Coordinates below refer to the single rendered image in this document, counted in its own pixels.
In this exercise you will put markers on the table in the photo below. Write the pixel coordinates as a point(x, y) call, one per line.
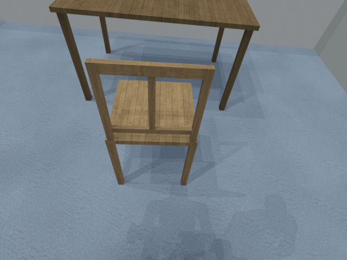
point(234, 14)

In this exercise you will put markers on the chair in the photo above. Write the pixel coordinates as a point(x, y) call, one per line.
point(151, 112)

